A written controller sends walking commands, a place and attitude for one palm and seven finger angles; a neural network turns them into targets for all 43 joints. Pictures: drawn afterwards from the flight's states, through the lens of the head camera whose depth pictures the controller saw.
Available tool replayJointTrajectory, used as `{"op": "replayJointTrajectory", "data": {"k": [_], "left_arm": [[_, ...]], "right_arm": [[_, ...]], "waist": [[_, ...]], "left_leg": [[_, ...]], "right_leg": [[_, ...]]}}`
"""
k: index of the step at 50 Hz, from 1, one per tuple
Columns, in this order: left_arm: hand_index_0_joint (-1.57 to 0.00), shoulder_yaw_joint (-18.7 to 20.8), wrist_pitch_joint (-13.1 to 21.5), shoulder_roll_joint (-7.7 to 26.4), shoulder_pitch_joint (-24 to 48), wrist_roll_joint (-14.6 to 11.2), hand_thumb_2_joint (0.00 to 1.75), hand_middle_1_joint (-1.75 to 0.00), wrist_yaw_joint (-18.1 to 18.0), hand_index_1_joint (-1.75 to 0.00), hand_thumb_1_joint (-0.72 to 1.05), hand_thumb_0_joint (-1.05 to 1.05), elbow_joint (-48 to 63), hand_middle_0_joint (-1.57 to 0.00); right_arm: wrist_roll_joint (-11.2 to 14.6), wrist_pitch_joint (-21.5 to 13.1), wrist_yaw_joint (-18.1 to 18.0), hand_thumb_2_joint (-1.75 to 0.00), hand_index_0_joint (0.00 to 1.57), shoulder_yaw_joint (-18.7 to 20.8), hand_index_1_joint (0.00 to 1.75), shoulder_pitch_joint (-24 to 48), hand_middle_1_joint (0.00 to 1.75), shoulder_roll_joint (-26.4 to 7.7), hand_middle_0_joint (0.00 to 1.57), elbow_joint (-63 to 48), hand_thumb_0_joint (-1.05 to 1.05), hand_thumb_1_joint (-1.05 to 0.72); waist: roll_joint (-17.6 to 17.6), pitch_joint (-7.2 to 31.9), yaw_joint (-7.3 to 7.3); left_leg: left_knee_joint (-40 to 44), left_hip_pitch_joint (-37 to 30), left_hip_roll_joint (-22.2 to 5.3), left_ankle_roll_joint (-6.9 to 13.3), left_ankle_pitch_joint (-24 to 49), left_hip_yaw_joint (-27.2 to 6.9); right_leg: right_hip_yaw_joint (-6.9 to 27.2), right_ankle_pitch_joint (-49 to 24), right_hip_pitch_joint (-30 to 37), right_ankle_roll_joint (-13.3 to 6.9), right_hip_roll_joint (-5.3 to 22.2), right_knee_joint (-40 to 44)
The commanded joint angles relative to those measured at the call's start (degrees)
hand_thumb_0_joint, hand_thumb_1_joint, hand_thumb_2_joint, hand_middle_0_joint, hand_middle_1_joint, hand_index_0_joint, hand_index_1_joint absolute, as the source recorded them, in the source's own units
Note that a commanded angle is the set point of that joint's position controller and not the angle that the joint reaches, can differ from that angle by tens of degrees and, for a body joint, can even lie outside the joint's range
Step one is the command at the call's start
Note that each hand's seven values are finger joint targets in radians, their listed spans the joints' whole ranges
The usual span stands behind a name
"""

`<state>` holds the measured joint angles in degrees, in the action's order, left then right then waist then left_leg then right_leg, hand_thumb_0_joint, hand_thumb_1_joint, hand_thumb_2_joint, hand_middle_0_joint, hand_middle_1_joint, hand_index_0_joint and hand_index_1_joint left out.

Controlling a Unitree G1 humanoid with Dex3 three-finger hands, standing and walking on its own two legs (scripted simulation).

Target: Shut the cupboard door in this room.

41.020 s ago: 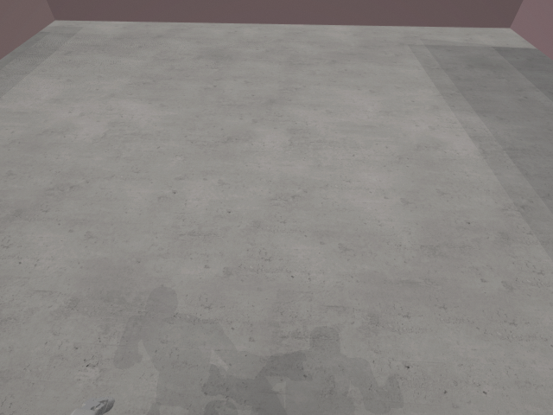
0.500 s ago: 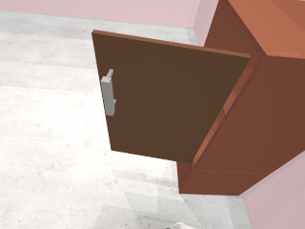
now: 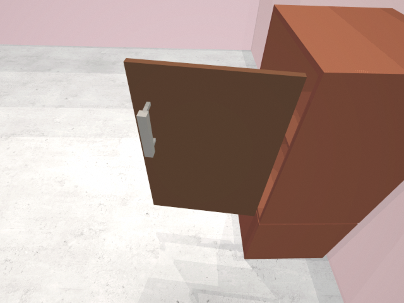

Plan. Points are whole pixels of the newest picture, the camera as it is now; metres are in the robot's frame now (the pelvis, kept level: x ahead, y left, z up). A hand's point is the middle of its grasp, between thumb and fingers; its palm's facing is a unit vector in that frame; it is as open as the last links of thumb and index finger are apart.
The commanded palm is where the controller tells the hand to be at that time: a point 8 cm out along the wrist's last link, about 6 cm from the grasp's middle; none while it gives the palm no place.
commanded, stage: come to a stop and stand still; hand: left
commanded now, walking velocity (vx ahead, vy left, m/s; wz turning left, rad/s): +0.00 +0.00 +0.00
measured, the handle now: (148, 130) +0.51 +0.17 +0.05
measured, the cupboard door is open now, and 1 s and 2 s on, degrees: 82 82 82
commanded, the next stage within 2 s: look again from close up in 0.28 s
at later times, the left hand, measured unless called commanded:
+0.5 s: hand out of the picture -0.04 +0.17 -0.18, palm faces +0.02 -0.98 -0.20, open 7.4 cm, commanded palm none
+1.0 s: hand out of the picture +0.04 +0.22 -0.18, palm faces -0.01 -0.97 -0.22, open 7.4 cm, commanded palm none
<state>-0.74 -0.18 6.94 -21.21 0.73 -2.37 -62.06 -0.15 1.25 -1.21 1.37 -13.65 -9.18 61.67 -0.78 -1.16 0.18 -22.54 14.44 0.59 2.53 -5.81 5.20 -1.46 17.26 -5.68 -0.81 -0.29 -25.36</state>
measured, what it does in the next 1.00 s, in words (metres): stands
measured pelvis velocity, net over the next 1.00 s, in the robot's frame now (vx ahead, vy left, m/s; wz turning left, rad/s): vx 0.00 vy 0.03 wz -0.01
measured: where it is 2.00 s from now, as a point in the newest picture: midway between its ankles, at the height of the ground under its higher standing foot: outside the picture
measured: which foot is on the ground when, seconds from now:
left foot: down 0.00-1.00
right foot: down 0.00-1.00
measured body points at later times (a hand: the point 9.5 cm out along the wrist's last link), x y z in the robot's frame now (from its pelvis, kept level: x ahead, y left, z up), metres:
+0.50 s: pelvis -0.01 +0.00 -0.01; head +0.01 +0.00 +0.44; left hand -0.04 +0.22 -0.16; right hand -0.03 -0.20 -0.17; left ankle +0.08 +0.09 -0.74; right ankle -0.04 -0.11 -0.74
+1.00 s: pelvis +0.00 +0.03 -0.01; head +0.01 +0.05 +0.44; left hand +0.04 +0.28 -0.16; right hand +0.08 -0.22 -0.14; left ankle +0.07 +0.09 -0.74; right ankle -0.04 -0.11 -0.74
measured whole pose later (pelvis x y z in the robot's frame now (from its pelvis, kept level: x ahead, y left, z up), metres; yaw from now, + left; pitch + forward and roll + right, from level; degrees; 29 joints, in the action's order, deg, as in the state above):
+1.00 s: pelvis +0.00 +0.03 -0.01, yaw -1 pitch -2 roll -1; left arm 0.0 -0.2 12.5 -16.1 1.6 -2.5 -55.6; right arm -0.7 -0.1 -0.5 1.3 -9.7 -11.5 56.9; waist -1.1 -1.8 0.1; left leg -28.3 18.2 1.4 5.3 -8.9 5.8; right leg -0.5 18.2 -8.0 1.5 0.7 -27.8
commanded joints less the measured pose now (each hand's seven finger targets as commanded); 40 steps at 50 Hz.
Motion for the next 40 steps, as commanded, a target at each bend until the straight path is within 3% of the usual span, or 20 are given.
{"op": "replayJointTrajectory", "data": {"k": [1, 4, 12, 18, 19, 20, 21, 23, 24, 26, 28, 29, 30, 33, 34, 36, 40], "left_arm": [[-0.2, 1.3, 0.6, 6.1, -3.0, 0.2, 0.9, -0.3, -0.1, -0.3, 0.9, 0.0, 1.2, -0.2], [-0.2, 1.4, 0.4, 5.9, -4.5, 0.3, 0.9, -0.3, -0.1, -0.3, 0.9, 0.0, 0.5, -0.2], [-0.2, 1.4, 0.9, 4.4, -5.6, 0.0, 0.9, -0.3, 0.0, -0.3, 0.9, 0.0, -0.1, -0.2], [-0.2, 1.3, 0.8, 3.1, -6.9, 0.0, 0.9, -0.3, -0.1, -0.3, 0.9, 0.0, -1.0, -0.2], [-0.2, 0.7, 2.0, 14.1, -1.3, 1.4, 0.9, -0.3, 0.2, -0.3, 0.9, 0.0, 5.9, -0.2], [-0.2, 2.0, 1.7, 10.3, -1.9, 0.9, 0.9, -0.3, -0.2, -0.3, 0.9, 0.0, 4.8, -0.2], [-0.2, 1.8, 1.6, 7.3, -3.3, 1.1, 0.9, -0.3, -0.6, -0.3, 0.9, 0.0, 3.6, -0.2], [-0.2, 1.8, 1.5, 7.0, -3.4, 0.6, 0.9, -0.3, -0.7, -0.3, 0.9, 0.0, 4.4, -0.2], [-0.2, 1.6, 1.6, 7.2, -2.3, 0.5, 0.9, -0.3, -0.9, -0.3, 0.9, 0.0, 5.1, -0.2], [-0.2, 2.2, 1.4, 7.2, 1.1, 0.6, 0.9, -0.3, -1.2, -0.3, 0.9, 0.0, 6.4, -0.2], [-0.2, 2.2, 1.3, 7.1, 0.8, 0.8, 0.9, -0.3, -1.3, -0.3, 0.9, 0.0, 7.3, -0.2], [-0.2, 1.9, 1.3, 6.7, -1.1, 0.8, 0.9, -0.3, -1.2, -0.3, 0.9, 0.0, 7.2, -0.2], [-0.2, 2.1, 1.3, 7.2, -2.0, 0.7, 0.9, -0.3, -1.2, -0.3, 0.9, 0.0, 6.8, -0.2], [-0.2, 2.5, 1.2, 8.6, -2.9, 0.7, 0.9, -0.3, -1.1, -0.3, 0.9, 0.0, 6.7, -0.2], [-0.2, 2.2, 1.3, 8.5, -3.4, 0.8, 0.9, -0.3, -1.1, -0.3, 0.9, 0.0, 6.9, -0.2], [-0.2, 2.4, 1.3, 9.2, -2.8, 0.6, 0.9, -0.3, -1.1, -0.3, 0.9, 0.0, 7.2, -0.2], [-0.2, 2.4, 1.2, 10.3, -1.0, 0.7, 0.9, -0.3, -0.9, -0.3, 0.9, 0.0, 8.3, -0.2]], "right_arm": [[-0.4, -0.3, 0.1, -0.9, 0.2, 0.2, 0.3, -3.2, 0.3, -4.1, 0.2, -0.4, 0.0, -0.9], [-0.6, -0.1, 0.0, -0.9, 0.2, 0.2, 0.3, -4.3, 0.3, -3.9, 0.2, 0.1, 0.0, -0.9], [-0.6, -0.8, -0.3, -0.9, 0.2, 0.0, 0.3, -8.1, 0.3, -2.5, 0.2, 1.5, 0.0, -0.9], [-0.5, -1.1, -0.5, -0.9, 0.2, -0.1, 0.3, -9.2, 0.3, -1.8, 0.2, 2.5, 0.0, -0.9], [-1.6, -1.9, 0.5, -0.9, 0.2, 1.1, 0.3, -5.1, 0.3, -9.0, 0.2, -6.7, 0.0, -0.9], [-1.3, -2.8, 0.2, -0.9, 0.2, 1.9, 0.3, -2.7, 0.3, -7.3, 0.2, -5.4, 0.0, -0.9], [-1.3, -2.5, -0.2, -0.9, 0.2, 1.8, 0.3, -3.9, 0.3, -4.3, 0.2, -4.5, 0.0, -0.9], [-1.3, -1.8, -0.3, -0.9, 0.2, 1.7, 0.3, -7.3, 0.3, -3.1, 0.2, -5.4, 0.0, -0.9], [-1.5, -1.6, -0.1, -0.9, 0.2, 1.2, 0.3, -7.6, 0.3, -2.7, 0.2, -5.7, 0.0, -0.9], [-1.4, -1.4, 0.1, -0.9, 0.2, 1.6, 0.3, -8.3, 0.3, -2.3, 0.2, -5.9, 0.0, -0.9], [-1.1, -2.0, 0.1, -0.9, 0.2, 1.4, 0.3, -8.4, 0.3, -2.9, 0.2, -6.1, 0.0, -0.9], [-1.2, -2.3, 0.1, -0.9, 0.2, 1.0, 0.3, -7.7, 0.3, -3.3, 0.2, -6.0, 0.0, -0.9], [-1.0, -2.5, 0.0, -0.9, 0.2, 1.1, 0.3, -6.6, 0.3, -4.1, 0.2, -6.3, 0.0, -0.9], [-0.9, -2.9, -0.3, -0.9, 0.2, 1.7, 0.3, -3.7, 0.3, -7.5, 0.2, -7.2, 0.0, -0.9], [-0.8, -3.0, -0.3, -0.9, 0.2, 1.3, 0.3, -3.5, 0.3, -7.3, 0.2, -7.2, 0.0, -0.9], [-0.8, -3.0, -0.2, -0.9, 0.2, 1.5, 0.3, -2.4, 0.3, -7.7, 0.2, -7.4, 0.0, -0.9], [-0.8, -3.0, 0.0, -0.9, 0.2, 1.4, 0.3, -0.3, 0.3, -8.5, 0.2, -7.7, 0.0, -0.9]], "waist": [[2.3, -8.6, -0.74], [2.6, -9.2, -0.04], [0.4, -4.6, -0.19], [1.5, -6.0, 0.07], [5.9, -11.8, -2.21], [6.5, -4.5, -0.17], [5.4, -0.9, -0.83], [-0.7, 2.4, -1.79], [-4.1, 1.8, -2.11], [-6.2, -2.4, -3.29], [-2.1, -3.3, -2.67], [1.5, -3.0, -1.44], [3.0, -3.5, -0.93], [3.2, -3.4, 0.27], [2.8, -2.0, 0.68], [1.2, -1.0, 0.39], [1.1, 1.0, 0.21]], "left_leg": [[6.4, -3.8, -5.7, -1.3, -13.9, -9.2], [7.7, -1.0, -5.8, -1.2, -17.6, -9.8], [6.1, -2.7, -5.6, -1.5, -13.1, -9.2], [7.9, -1.2, -6.5, -1.1, -14.9, -10.5], [3.1, 3.1, -2.4, -1.0, -6.4, -9.1], [-0.5, 2.0, -5.7, -0.9, -11.9, -10.5], [-2.1, 1.9, -5.4, -1.0, -12.0, -10.3], [-7.6, 0.1, -4.1, -1.2, -10.0, -9.0], [-9.6, -0.2, -3.7, -1.1, -9.0, -7.9], [-12.2, 0.1, -3.6, -1.4, -7.9, -6.9], [-7.7, 0.9, -4.8, -0.7, -5.0, -7.8], [-6.0, 0.9, -5.8, 0.0, -2.6, -9.0], [-4.4, 1.8, -6.7, 0.7, -1.2, -10.7], [-1.3, 2.2, -8.2, 1.9, -1.8, -12.5], [-2.1, 1.5, -8.2, 2.2, 1.9, -12.0], [-2.2, -0.3, -7.6, 1.8, 2.0, -10.9], [-2.4, -2.5, -7.2, 1.4, 3.0, -9.7]], "right_leg": [[7.3, 11.3, -16.0, -1.6, 6.0, 10.9], [6.7, 12.4, -15.0, -1.5, 5.3, 10.5], [6.8, 9.2, -13.0, -1.8, 5.3, 9.3], [6.0, 6.3, -12.6, -1.8, 4.5, 7.5], [2.4, 1.9, -13.8, -3.3, 3.5, 5.2], [4.9, 6.1, -13.6, -3.2, 5.4, 2.9], [5.9, 5.7, -12.2, -3.6, 6.2, 3.9], [8.3, 8.3, -14.5, -4.6, 8.0, 5.6], [9.7, 8.6, -15.2, -5.0, 9.0, 6.8], [9.7, 10.4, -20.3, -5.4, 9.5, 7.0], [7.3, 3.6, -17.7, -4.4, 6.8, 2.4], [6.1, -0.1, -15.3, -3.7, 5.4, 0.7], [5.2, -1.5, -13.9, -3.0, 4.3, -0.8], [3.9, -2.3, -11.4, -2.2, 3.3, -1.7], [3.9, -4.6, -9.7, -2.0, 3.5, -1.3], [4.8, -5.5, -9.6, -1.9, 4.1, -0.7], [5.4, -7.2, -8.7, -1.7, 4.9, 0.4]]}}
